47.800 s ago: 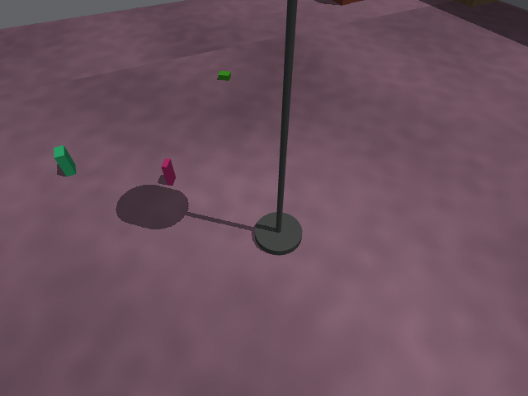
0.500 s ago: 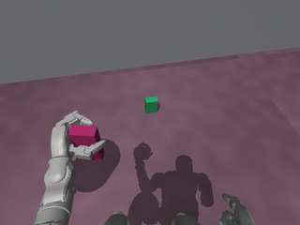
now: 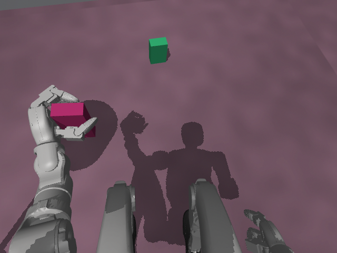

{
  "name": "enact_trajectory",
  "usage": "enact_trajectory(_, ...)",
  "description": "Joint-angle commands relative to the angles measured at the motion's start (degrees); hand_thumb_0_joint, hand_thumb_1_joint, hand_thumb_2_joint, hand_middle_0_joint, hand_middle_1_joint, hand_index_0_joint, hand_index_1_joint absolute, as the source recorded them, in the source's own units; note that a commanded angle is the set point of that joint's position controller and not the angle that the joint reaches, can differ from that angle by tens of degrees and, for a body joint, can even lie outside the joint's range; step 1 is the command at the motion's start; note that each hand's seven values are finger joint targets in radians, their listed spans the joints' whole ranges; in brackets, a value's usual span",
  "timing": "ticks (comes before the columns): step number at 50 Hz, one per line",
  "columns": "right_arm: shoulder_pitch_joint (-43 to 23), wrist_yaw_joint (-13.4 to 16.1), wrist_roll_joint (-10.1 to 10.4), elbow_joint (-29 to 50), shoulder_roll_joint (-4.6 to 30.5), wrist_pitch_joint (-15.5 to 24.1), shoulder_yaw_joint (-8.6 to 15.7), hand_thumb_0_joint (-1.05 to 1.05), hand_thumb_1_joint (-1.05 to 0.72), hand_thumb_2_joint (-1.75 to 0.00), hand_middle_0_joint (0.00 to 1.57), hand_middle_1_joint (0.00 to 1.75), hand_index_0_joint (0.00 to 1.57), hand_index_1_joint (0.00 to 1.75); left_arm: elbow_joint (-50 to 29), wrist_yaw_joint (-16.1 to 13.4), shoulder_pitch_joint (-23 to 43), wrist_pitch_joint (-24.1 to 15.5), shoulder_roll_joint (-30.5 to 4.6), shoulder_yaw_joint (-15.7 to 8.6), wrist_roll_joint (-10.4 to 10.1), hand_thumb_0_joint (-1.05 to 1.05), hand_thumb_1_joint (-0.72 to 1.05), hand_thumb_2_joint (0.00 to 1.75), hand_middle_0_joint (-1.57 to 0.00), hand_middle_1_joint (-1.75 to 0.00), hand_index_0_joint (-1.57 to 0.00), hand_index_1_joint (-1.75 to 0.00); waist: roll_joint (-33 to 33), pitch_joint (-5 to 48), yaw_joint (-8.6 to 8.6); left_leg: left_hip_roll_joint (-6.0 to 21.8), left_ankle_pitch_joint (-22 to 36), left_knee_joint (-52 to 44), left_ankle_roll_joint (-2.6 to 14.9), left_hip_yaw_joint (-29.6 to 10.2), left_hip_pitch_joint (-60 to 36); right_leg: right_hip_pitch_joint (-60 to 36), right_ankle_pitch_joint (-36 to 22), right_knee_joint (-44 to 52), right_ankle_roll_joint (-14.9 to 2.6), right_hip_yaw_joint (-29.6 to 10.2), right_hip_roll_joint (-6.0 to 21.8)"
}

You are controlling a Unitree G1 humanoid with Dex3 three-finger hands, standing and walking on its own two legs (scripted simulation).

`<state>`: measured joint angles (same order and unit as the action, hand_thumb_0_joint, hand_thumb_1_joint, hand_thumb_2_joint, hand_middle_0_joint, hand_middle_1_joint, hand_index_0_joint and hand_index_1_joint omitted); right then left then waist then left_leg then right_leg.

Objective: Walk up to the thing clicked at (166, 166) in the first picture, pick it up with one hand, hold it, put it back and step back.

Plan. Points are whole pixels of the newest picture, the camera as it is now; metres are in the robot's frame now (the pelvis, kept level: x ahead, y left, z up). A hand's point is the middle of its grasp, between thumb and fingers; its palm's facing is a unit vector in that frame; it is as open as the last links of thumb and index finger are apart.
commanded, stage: crouch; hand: left
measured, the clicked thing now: (76, 122) +0.42 +0.22 -0.05
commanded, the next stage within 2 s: lower in 1.12 s
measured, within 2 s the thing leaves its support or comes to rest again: neither
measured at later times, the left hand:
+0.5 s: hand (89, 133) +0.44 +0.24 -0.21, palm faces +0.30 -0.95 -0.04, open 8.1 cm
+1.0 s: hand (94, 138) +0.46 +0.24 -0.30, palm faces +0.24 -0.97 -0.04, open 8.1 cm
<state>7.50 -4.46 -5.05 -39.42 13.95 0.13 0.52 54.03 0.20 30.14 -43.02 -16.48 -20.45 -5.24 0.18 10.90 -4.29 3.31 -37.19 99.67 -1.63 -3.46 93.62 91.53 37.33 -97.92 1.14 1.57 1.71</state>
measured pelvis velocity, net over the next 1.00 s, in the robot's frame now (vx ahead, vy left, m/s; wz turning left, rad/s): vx -0.04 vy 0.01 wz -0.12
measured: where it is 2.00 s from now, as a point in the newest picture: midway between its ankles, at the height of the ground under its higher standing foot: (160, 248)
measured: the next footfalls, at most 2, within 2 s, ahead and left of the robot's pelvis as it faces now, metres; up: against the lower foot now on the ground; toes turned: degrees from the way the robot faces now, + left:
none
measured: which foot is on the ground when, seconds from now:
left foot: down 0.00-1.00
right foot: down 0.00-1.00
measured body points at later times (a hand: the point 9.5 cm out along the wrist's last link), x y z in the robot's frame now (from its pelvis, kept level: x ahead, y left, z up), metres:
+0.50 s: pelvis -0.04 +0.00 -0.17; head +0.17 +0.05 +0.23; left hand +0.42 +0.29 -0.20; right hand +0.03 -0.27 -0.28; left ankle +0.06 +0.13 -0.50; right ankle +0.06 -0.13 -0.50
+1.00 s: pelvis -0.04 +0.01 -0.23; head +0.19 +0.08 +0.15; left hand +0.44 +0.30 -0.29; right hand +0.03 -0.28 -0.32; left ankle +0.06 +0.13 -0.50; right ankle +0.06 -0.13 -0.50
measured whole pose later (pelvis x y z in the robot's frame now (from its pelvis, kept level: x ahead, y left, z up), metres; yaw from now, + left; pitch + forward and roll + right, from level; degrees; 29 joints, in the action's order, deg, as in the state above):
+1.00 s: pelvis -0.04 +0.01 -0.23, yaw -7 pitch +26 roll -9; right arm 2.7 -7.0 -11.2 -40.4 17.5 -3.5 -10.0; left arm 68.3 5.7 43.1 -45.6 -34.9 -33.6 -1.8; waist 4.7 -3.5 -11.7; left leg 1.6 -38.7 142.5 -2.1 -12.3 130.6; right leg 125.5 37.1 -136.0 3.0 4.8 -0.8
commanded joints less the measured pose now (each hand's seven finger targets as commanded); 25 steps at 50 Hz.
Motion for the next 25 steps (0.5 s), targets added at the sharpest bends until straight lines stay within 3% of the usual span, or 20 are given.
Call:
enact_trajectory(1, 6.7, 0.3, -0.2, 3.6, 10.6, 0.3, 3.4, 0.00, -0.90, -0.91, 0.20, 0.30, 0.20, 0.30, -6.7, 0.7, 17.1, -4.1, -10.4, -2.9, 0.2, 0.00, 0.23, 1.29, -1.30, -1.44, -1.32, -1.44, -2.9, 33.6, -1.74, -2.4, 16.7, -5.3, 2.47, 0.6, -15.4, -12.9, -17.0, 7.2, -2.31, -0.4, -2.0)
enact_trajectory(2, 6.6, 0.3, -0.2, 3.3, 10.7, 0.2, 3.2, 0.00, -0.90, -0.90, 0.20, 0.30, 0.20, 0.30, -4.4, 1.0, 16.8, -4.0, -11.8, -4.1, 0.3, 0.00, 0.24, 1.28, -1.30, -1.43, -1.32, -1.43, -1.8, 33.0, -1.78, -2.3, 15.3, -4.3, 2.49, 0.6, -13.4, -12.1, -15.6, 6.1, -2.29, -0.2, -2.0)
enact_trajectory(4, 6.4, 0.0, -0.4, 3.2, 10.7, 0.2, 3.0, 0.00, -0.90, -0.90, 0.20, 0.30, 0.20, 0.30, -3.7, 1.4, 20.5, -4.5, -12.7, -4.0, 0.7, 0.00, 0.24, 1.29, -1.30, -1.44, -1.32, -1.44, -1.7, 32.7, -2.72, -2.3, 11.6, -1.9, 2.50, 0.7, -9.0, -9.7, -12.4, 4.0, -2.29, -0.2, -2.1)
enact_trajectory(5, 6.5, 0.0, -0.6, 2.7, 10.8, 0.2, 2.7, 0.00, -0.90, -0.90, 0.20, 0.30, 0.20, 0.30, -1.7, 1.5, 20.9, -4.8, -14.0, -5.5, 1.0, 0.00, 0.24, 1.29, -1.31, -1.44, -1.32, -1.44, -1.9, 31.6, -2.62, -2.4, 10.1, -0.6, 2.49, 0.7, -7.2, -7.2, -10.9, 2.6, -2.39, 0.1, -2.1)
enact_trajectory(6, 6.2, -0.2, -0.7, 2.8, 10.9, 0.1, 2.4, 0.00, -0.89, -0.90, 0.20, 0.30, 0.20, 0.30, -2.5, 1.6, 23.3, -5.3, -13.9, -4.9, 1.1, 0.00, 0.26, 1.29, -1.29, -1.44, -1.31, -1.44, -3.8, 32.0, -3.07, -2.3, 9.1, -0.1, 2.14, 0.4, -7.5, -4.0, -9.8, 0.5, -2.75, 0.9, -2.2)
enact_trajectory(7, 6.0, -0.1, -0.8, 2.6, 11.0, 0.1, 2.2, 0.00, -0.89, -0.90, 0.20, 0.30, 0.20, 0.30, -3.0, 1.4, 25.2, -5.8, -16.8, -6.5, 1.3, 0.00, 0.26, 1.29, -1.29, -1.43, -1.31, -1.43, -4.5, 32.2, -2.68, -2.4, 7.2, 1.3, 2.18, 0.8, -5.7, -3.5, -8.0, 0.1, -2.62, 0.4, -2.2)
enact_trajectory(8, 5.7, -0.2, -0.8, 2.5, 11.0, 0.1, 1.9, 0.00, -0.89, -0.90, 0.20, 0.30, 0.20, 0.30, -0.2, 1.5, 25.0, -6.0, -15.9, -6.3, 1.3, 0.00, 0.27, 1.29, -1.29, -1.44, -1.31, -1.44, -4.2, 31.5, -3.14, -2.3, 5.8, 2.3, 2.11, 0.7, -4.9, -1.4, -6.6, -1.2, -2.67, 0.9, -2.3)
enact_trajectory(10, 5.6, -0.4, -1.4, 2.0, 11.2, 0.2, 1.4, 0.00, -0.89, -0.90, 0.20, 0.30, 0.20, 0.30, -0.7, 1.3, 27.0, -7.1, -17.0, -6.9, 1.6, 0.00, 0.28, 1.30, -1.29, -1.44, -1.31, -1.44, -6.6, 32.5, -3.17, -2.3, 5.3, 4.2, 1.78, 0.7, -3.9, 0.4, -6.3, -4.1, -2.83, 1.4, -2.3)
enact_trajectory(11, 5.8, -0.4, -1.5, 1.3, 11.4, 0.2, 1.4, 0.00, -0.89, -0.90, 0.20, 0.30, 0.20, 0.30, -2.1, 1.3, 28.1, -7.6, -20.3, -8.8, 2.0, 0.00, 0.27, 1.29, -1.28, -1.43, -1.30, -1.43, -7.8, 34.3, -2.27, -2.3, 6.1, 5.7, 1.89, 1.2, -3.7, 0.2, -6.9, -5.0, -2.73, 1.0, -2.4)
enact_trajectory(12, 5.4, -0.4, -1.6, 1.4, 11.6, 0.1, 1.2, 0.00, -0.90, -0.90, 0.20, 0.30, 0.20, 0.30, 0.1, 1.5, 28.7, -7.6, -19.7, -7.9, 2.3, 0.00, 0.28, 1.30, -1.29, -1.44, -1.31, -1.44, -8.4, 33.3, -3.17, -2.4, 4.5, 6.3, 1.84, 1.3, -3.3, 2.2, -5.7, -6.1, -2.80, 1.5, -2.4)
enact_trajectory(13, 5.7, -0.5, -1.9, 1.2, 11.8, 0.0, 0.9, 0.00, -0.90, -0.90, 0.20, 0.30, 0.20, 0.30, 0.9, 1.5, 28.9, -7.8, -20.1, -8.5, 2.5, 0.00, 0.27, 1.31, -1.29, -1.45, -1.31, -1.44, -9.3, 33.6, -3.14, -2.2, 5.3, 7.0, 1.68, 1.1, -3.4, 3.1, -6.4, -7.5, -2.87, 2.1, -2.4)
enact_trajectory(15, 6.0, -0.5, -2.3, 0.2, 12.2, -0.2, 0.8, 0.00, -0.90, -0.91, 0.20, 0.30, 0.20, 0.30, -1.0, 1.5, 31.6, -8.3, -23.3, -10.1, 2.9, 0.00, 0.23, 1.30, -1.28, -1.44, -1.30, -1.44, -10.9, 35.3, -3.27, -2.1, 5.3, 9.2, 1.75, 1.7, -2.1, 3.3, -6.6, -9.4, -2.78, 1.9, -2.6)
enact_trajectory(16, 5.7, -0.5, -2.2, 0.4, 12.3, -0.2, 0.6, 0.00, -0.91, -0.91, 0.20, 0.30, 0.20, 0.30, 3.0, 1.7, 29.6, -7.8, -21.5, -9.0, 3.1, 0.00, 0.21, 1.29, -1.29, -1.44, -1.30, -1.44, -10.0, 32.7, -4.05, -2.1, 3.5, 9.4, 1.76, 1.5, -0.4, 5.1, -5.3, -10.1, -2.76, 2.6, -2.7)
enact_trajectory(17, 5.9, -0.6, -2.5, 0.0, 12.5, -0.4, 0.4, 0.00, -0.91, -0.91, 0.20, 0.30, 0.20, 0.30, -1.6, 1.5, 33.4, -8.4, -23.6, -10.2, 3.0, 0.00, 0.19, 1.29, -1.27, -1.44, -1.29, -1.44, -12.3, 34.1, -3.73, -2.0, 3.3, 9.9, 1.63, 1.5, -0.9, 5.6, -5.4, -11.2, -2.85, 2.9, -2.7)
enact_trajectory(18, 5.9, -0.5, -2.6, -0.4, 12.6, -0.5, 0.4, 0.00, -0.91, -0.91, 0.20, 0.30, 0.20, 0.30, -0.6, 1.3, 33.6, -8.1, -25.2, -11.2, 3.3, 0.00, 0.18, 1.28, -1.26, -1.42, -1.28, -1.42, -12.0, 34.3, -3.86, -2.1, 2.3, 10.8, 1.72, 1.7, 0.3, 5.5, -4.4, -11.6, -2.67, 2.9, -2.8)
enact_trajectory(20, 5.8, -0.6, -2.9, -0.3, 13.1, -0.8, -0.1, 0.00, -0.91, -0.91, 0.20, 0.30, 0.20, 0.30, 0.8, 1.2, 34.5, -7.6, -24.6, -11.0, 3.3, 0.00, 0.18, 1.27, -1.26, -1.41, -1.27, -1.41, -12.7, 33.3, -5.00, -2.0, 1.3, 12.2, 1.71, 1.3, 1.4, 7.8, -4.1, -13.2, -2.68, 3.7, -2.8)
enact_trajectory(21, 5.6, -0.5, -2.9, -0.5, 13.5, -0.8, -0.3, 0.00, -0.90, -0.91, 0.20, 0.30, 0.20, 0.30, 1.5, 1.5, 33.6, -7.2, -25.7, -11.7, 3.3, 0.00, 0.20, 1.27, -1.25, -1.40, -1.27, -1.40, -12.4, 32.1, -4.70, -2.0, 0.3, 12.7, 1.82, 1.2, 2.9, 8.4, -3.3, -13.8, -2.61, 4.0, -2.8)
enact_trajectory(22, 5.9, -0.5, -3.1, -0.9, 13.7, -1.1, -0.7, 0.00, -0.90, -0.91, 0.20, 0.30, 0.20, 0.30, 4.4, 1.7, 31.7, -6.8, -23.9, -10.9, 3.3, 0.00, 0.20, 1.27, -1.25, -1.40, -1.26, -1.40, -12.4, 30.6, -5.53, -2.0, 1.1, 13.5, 1.74, 1.0, 3.6, 9.1, -4.1, -14.7, -2.63, 4.5, -2.8)
enact_trajectory(25, 5.8, -0.5, -3.3, -0.6, 14.3, -1.7, -1.2, 0.00, -0.90, -0.90, 0.20, 0.30, 0.20, 0.30, 4.9, 2.6, 29.9, -6.2, -25.5, -11.7, 3.6, 0.00, 0.19, 1.26, -1.25, -1.40, -1.27, -1.40, -10.5, 30.3, -5.27, -2.1, 2.3, 16.0, 1.94, 0.8, 6.6, 9.7, -5.0, -16.6, -2.50, 5.0, -3.1)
